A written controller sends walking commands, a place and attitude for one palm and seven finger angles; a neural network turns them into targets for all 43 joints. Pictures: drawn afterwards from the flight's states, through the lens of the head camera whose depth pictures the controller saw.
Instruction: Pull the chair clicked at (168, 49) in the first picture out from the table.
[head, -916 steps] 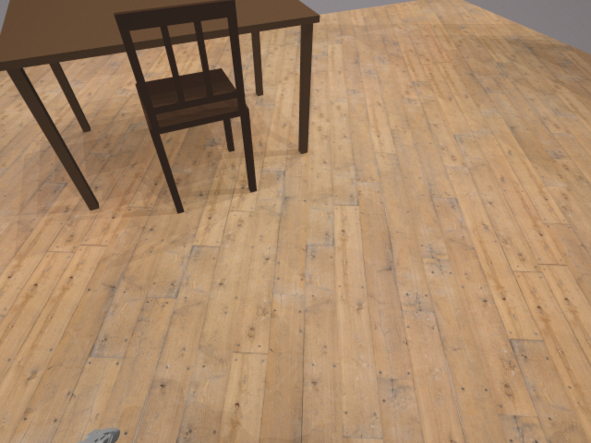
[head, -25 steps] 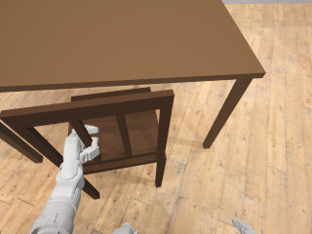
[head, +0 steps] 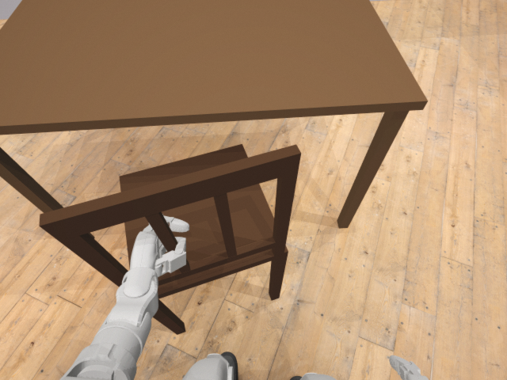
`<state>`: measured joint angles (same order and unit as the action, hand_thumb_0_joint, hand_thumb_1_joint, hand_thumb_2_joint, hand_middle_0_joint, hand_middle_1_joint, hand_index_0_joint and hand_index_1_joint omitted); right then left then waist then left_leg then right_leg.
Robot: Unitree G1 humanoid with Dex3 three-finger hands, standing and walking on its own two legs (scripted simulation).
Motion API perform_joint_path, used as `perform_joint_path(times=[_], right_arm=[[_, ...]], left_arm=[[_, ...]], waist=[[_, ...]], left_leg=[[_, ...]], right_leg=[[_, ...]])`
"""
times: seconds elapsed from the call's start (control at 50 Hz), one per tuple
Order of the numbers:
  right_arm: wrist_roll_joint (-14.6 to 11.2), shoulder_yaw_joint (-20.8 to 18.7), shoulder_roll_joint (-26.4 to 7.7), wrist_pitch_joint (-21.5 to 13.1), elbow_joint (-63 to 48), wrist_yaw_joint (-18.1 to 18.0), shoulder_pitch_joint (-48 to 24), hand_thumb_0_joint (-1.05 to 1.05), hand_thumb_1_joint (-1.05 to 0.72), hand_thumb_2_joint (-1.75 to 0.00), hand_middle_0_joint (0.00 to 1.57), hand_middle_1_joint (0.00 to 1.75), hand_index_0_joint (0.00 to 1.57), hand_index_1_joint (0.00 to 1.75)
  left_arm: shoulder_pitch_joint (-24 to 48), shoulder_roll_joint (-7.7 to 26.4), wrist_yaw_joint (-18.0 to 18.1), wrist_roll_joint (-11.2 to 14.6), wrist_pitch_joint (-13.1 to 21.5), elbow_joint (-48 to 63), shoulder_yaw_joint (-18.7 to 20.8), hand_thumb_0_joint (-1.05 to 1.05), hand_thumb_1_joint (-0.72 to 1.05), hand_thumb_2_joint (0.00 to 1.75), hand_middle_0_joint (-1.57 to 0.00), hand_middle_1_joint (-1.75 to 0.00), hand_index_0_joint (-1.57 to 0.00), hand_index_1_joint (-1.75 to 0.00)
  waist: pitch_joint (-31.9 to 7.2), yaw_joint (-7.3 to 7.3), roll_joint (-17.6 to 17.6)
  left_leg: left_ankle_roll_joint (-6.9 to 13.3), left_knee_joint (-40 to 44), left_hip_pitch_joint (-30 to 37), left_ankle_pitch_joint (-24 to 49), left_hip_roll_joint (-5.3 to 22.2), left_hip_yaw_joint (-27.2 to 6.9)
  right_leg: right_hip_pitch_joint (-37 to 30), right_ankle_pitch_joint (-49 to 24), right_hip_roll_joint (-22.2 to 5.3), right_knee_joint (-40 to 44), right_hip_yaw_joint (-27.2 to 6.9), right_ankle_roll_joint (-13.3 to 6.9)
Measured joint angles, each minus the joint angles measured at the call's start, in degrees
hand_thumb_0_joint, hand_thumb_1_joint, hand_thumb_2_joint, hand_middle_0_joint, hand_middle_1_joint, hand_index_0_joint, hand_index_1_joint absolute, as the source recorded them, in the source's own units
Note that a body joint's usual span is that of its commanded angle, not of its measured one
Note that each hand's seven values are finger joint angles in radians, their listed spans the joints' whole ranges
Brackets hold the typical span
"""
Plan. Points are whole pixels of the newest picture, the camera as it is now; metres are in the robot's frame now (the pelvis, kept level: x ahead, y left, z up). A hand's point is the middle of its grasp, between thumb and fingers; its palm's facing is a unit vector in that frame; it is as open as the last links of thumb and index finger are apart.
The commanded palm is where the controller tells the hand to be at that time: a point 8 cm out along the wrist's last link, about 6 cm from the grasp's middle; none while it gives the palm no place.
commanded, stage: step backward, pulling the chair out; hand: left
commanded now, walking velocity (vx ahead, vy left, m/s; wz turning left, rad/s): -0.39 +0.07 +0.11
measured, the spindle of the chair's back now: (171, 244) +0.36 +0.17 -0.08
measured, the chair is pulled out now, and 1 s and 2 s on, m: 0.15 0.18 0.34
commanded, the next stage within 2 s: none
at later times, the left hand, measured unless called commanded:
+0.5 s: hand (180, 264) +0.31 +0.14 -0.06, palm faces +0.02 -0.98 -0.19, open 5.2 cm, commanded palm +0.28 +0.19 -0.05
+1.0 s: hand (179, 270) +0.30 +0.14 -0.06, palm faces +0.01 -0.98 -0.19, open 5.3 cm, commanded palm +0.27 +0.19 -0.06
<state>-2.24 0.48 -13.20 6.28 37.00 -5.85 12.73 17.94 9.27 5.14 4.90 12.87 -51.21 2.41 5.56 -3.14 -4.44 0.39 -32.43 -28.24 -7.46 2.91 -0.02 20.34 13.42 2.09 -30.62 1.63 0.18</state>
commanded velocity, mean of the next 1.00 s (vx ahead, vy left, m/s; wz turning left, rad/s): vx -0.38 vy -0.02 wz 0.07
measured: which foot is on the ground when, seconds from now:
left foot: down 0.00-0.52, up 0.54-0.70, down 0.72-1.00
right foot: down 0.00-1.00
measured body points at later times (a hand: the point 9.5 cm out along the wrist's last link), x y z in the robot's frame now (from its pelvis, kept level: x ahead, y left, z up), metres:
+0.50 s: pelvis -0.04 +0.00 -0.01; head +0.04 +0.00 +0.44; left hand +0.30 +0.19 -0.05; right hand +0.08 -0.23 -0.13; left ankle +0.10 +0.11 -0.73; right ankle +0.02 -0.13 -0.73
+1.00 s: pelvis -0.05 +0.01 +0.00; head +0.05 +0.00 +0.44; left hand +0.29 +0.19 -0.05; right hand +0.08 -0.22 -0.13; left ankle -0.05 +0.15 -0.73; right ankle +0.01 -0.12 -0.73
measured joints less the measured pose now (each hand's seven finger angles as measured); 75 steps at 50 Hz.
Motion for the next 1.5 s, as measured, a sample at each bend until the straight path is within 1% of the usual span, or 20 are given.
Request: perform_joint_path(times=[0.1,0.22,0.36,0.5,0.64,0.68,0.72,0.76,0.84,0.9,1.0,1.08,1.12,1.16,1.18,1.26,1.32,1.38,1.44,1.5], right_arm=[[-0.24,-0.34,-1.18,-2.09,2.76,-0.51,-0.16,0.01,-0.91,-0.9,0.21,0.3,0.2,0.3],[0.06,-0.9,-2.64,-3.62,4.42,-1.31,-0.33,0.01,-0.91,-0.9,0.21,0.3,0.2,0.3],[1.45,0.07,-0.28,-5.07,2.5,-1.07,-1.32,0.01,-0.91,-0.9,0.21,0.29,0.2,0.3],[1.62,1.03,2.14,-6.1,1.98,-0.07,-2.12,0.01,-0.9,-0.9,0.21,0.3,0.2,0.3],[1.44,-0.12,-0.61,-5.07,5.16,-0.46,-1.15,0.01,-0.9,-0.9,0.21,0.3,0.2,0.3],[1.3,-0.45,-2.0,-5.11,5.8,-0.74,-0.84,0.01,-0.9,-0.9,0.21,0.3,0.2,0.3],[1.13,-0.79,-3.52,-5.03,5.82,-1.2,-0.45,0.01,-0.91,-0.9,0.21,0.3,0.2,0.3],[1.23,-1.58,-3.61,-4.36,5.7,-1.41,-1.47,0.01,-0.91,-0.9,0.21,0.3,0.2,0.3],[2.15,-1.59,-1.55,-3.99,3.06,0.11,-3.06,0.01,-0.91,-0.9,0.2,0.29,0.2,0.3],[2.72,-0.98,1.0,-3.96,1.27,1.51,-3.19,0.01,-0.91,-0.9,0.2,0.29,0.2,0.3],[2.29,0.23,3.5,-3.5,0.05,2.44,-3.95,0.01,-0.91,-0.9,0.21,0.3,0.2,0.3],[1.52,0.23,2.22,-2.72,0.56,1.09,-4.75,0.0,-0.9,-0.9,0.21,0.3,0.2,0.3],[1.52,0.04,0.68,-2.39,1.19,0.42,-5.1,0.0,-0.9,-0.9,0.21,0.3,0.2,0.3],[1.41,-0.17,-1.05,-1.97,1.51,-0.13,-5.13,0.01,-0.9,-0.9,0.21,0.3,0.2,0.3],[1.36,-0.39,-1.85,-1.72,1.52,-0.41,-5.05,0.01,-0.9,-0.9,0.21,0.3,0.2,0.3],[1.44,-1.29,-1.58,-0.21,0.28,-0.71,-4.59,0.01,-0.91,-0.9,0.21,0.29,0.2,0.3],[2.13,-1.36,-0.34,-0.71,-0.66,-0.01,-3.15,0.01,-0.91,-0.9,0.2,0.29,0.2,0.3],[2.24,-1.19,0.84,-1.9,-0.3,1.2,-2.57,0.01,-0.91,-0.9,0.2,0.29,0.2,0.3],[1.76,-0.82,1.13,-2.46,0.69,1.62,-4.13,0.01,-0.91,-0.9,0.2,0.29,0.2,0.3],[1.04,-0.47,1.17,-2.2,1.49,0.85,-4.76,0.01,-0.91,-0.9,0.21,0.3,0.2,0.3]], left_arm=[[1.39,-1.44,0.99,-0.51,1.37,-4.0,-1.07,0.03,0.72,0.77,-0.26,-1.09,-0.49,-1.45],[2.83,-1.69,1.16,-1.85,1.54,-5.73,-3.65,0.02,0.71,0.76,-0.25,-1.1,-0.49,-1.45],[4.9,-0.3,0.93,-1.98,0.24,-3.97,-4.78,0.02,0.71,0.76,-0.24,-1.13,-0.49,-1.45],[6.03,0.99,0.62,-1.48,-1.1,-2.23,-2.28,0.02,0.69,0.78,-0.26,-1.13,-0.49,-1.45],[2.84,-0.89,1.78,-2.25,-0.91,-0.24,-0.95,0.02,0.69,0.79,-0.25,-1.14,-0.49,-1.45],[2.68,-1.83,1.73,-2.85,-1.2,0.3,-1.46,0.02,0.69,0.78,-0.25,-1.15,-0.49,-1.45],[3.3,-2.52,1.37,-3.41,-1.86,1.03,-3.03,0.02,0.68,0.78,-0.25,-1.17,-0.49,-1.45],[4.97,-2.38,1.0,-3.66,-2.93,2.03,-4.76,0.02,0.67,0.79,-0.24,-1.19,-0.49,-1.45],[6.43,-1.29,0.5,-3.75,-3.87,3.35,-5.5,0.02,0.68,0.78,-0.22,-1.21,-0.49,-1.45],[5.9,-0.38,0.0,-3.75,-4.13,3.84,-4.56,0.02,0.68,0.77,-0.22,-1.2,-0.49,-1.45],[4.82,0.2,0.28,-3.09,-3.63,3.73,-1.88,0.03,0.68,0.77,-0.24,-1.18,-0.49,-1.45],[5.76,-0.72,0.84,-3.01,-3.75,2.81,-0.63,0.03,0.68,0.77,-0.24,-1.17,-0.49,-1.45],[6.13,-1.41,1.14,-3.26,-4.35,3.04,-0.82,0.03,0.69,0.77,-0.24,-1.17,-0.49,-1.45],[6.18,-2.0,1.42,-3.43,-5.04,3.94,-1.66,0.03,0.69,0.76,-0.23,-1.17,-0.49,-1.45],[6.15,-2.15,1.52,-3.54,-5.48,4.69,-2.41,0.02,0.69,0.76,-0.22,-1.18,-0.49,-1.45],[5.21,-0.83,1.24,-3.36,-6.45,7.88,-4.89,0.01,0.71,0.76,-0.18,-1.18,-0.49,-1.45],[3.8,-0.17,0.74,-3.32,-6.26,8.59,-5.21,0.01,0.71,0.76,-0.19,-1.18,-0.47,-1.45],[2.97,-0.16,0.58,-2.93,-4.89,8.02,-4.52,0.02,0.7,0.77,-0.21,-1.18,-0.47,-1.45],[4.11,-0.78,0.88,-2.05,-3.11,5.72,-2.7,0.02,0.7,0.78,-0.22,-1.15,-0.48,-1.45],[5.46,-1.32,1.02,-2.21,-2.96,3.45,-1.31,0.03,0.7,0.78,-0.22,-1.13,-0.48,-1.45]], waist=[[0.11,0.12,0.12],[0.1,0.27,0.69],[1.48,0.8,2.07],[4.87,0.48,0.41],[2.56,-0.47,2.21],[1.67,-1.12,2.35],[1.06,-1.58,1.72],[2.25,-1.15,2.72],[4.89,0.74,4.14],[4.89,0.75,4.48],[5.16,-0.13,2.34],[4.93,-1.39,1.9],[4.69,-1.73,1.95],[4.47,-2.18,1.74],[4.44,-2.39,1.54],[5.31,-0.6,4.81],[4.2,0.13,5.01],[3.69,1.24,3.82],[6.28,0.82,0.76],[6.6,0.11,1.68]], left_leg=[[-0.47,-1.23,0.68,-4.7,-1.21,-0.17],[1.56,0.1,1.9,1.44,-1.94,0.46],[2.02,1.96,1.03,2.99,-2.12,0.8],[0.44,-0.16,0.29,3.04,0.07,-0.83],[-2.09,-19.33,-0.46,-16.27,-4.33,-2.86],[-2.15,-14.57,3.54,-16.39,-3.96,-3.3],[-2.07,-4.3,8.63,-10.53,-2.29,-3.8],[-1.58,-1.52,9.32,-11.23,-3.42,-3.6],[-1.04,-0.52,10.17,-10.09,-2.86,-2.13],[-1.66,-0.53,10.3,-9.95,-1.95,-2.11],[-3.22,-2.96,8.83,-10.1,0.65,-2.82],[-3.15,-11.89,4.35,-17.15,-1.08,-3.59],[-2.94,-11.9,4.12,-18.77,-1.86,-3.38],[-2.8,-6.34,5.91,-15.09,-1.54,-2.95],[-2.41,-2.95,6.95,-9.51,-1.08,-2.74],[-1.34,-1.34,7.84,-7.83,-2.17,-0.37],[-1.59,-0.67,7.14,-7.67,-1.57,-0.22],[-2.35,-0.65,6.16,-7.05,-0.34,-0.27],[-2.77,-2.29,5.47,-4.79,1.89,-0.77],[-2.72,-11.9,2.65,-14.27,-0.84,-2.0]], right_leg=[[-1.11,-0.12,-1.18,-0.21,0.27,0.24],[-1.55,0.48,-2.04,-1.4,-0.05,1.41],[1.04,9.45,-1.27,-5.38,-1.79,-0.73],[-0.61,-2.41,0.38,-1.14,0.32,-0.14],[1.45,-0.75,-2.98,-2.32,-0.99,0.31],[1.99,-0.77,-4.44,-2.01,-0.6,1.12],[2.94,-0.22,-5.46,-2.84,0.57,2.04],[3.88,-1.54,-6.8,-3.75,0.32,2.39],[3.79,-3.09,-6.02,-3.31,-0.79,1.05],[2.49,-2.39,-4.94,-2.6,-0.39,-0.19],[0.69,-3.07,-2.61,1.28,1.07,0.62],[2.15,-3.56,-3.61,0.97,1.91,-0.12],[2.96,-3.98,-4.53,0.89,1.98,0.28],[3.72,-4.2,-5.24,0.36,2.4,0.91],[4.13,-4.07,-5.46,-0.31,2.76,1.26],[4.7,-3.89,-6.57,-1.64,0.85,1.57],[3.7,3.05,-5.02,-5.86,0.56,0.52],[-0.31,3.7,-3.17,-2.39,0.78,-0.39],[-2.41,-0.72,-0.94,1.97,1.79,-1.03],[-2.1,-1.51,-2.28,2.72,1.58,-1.29]])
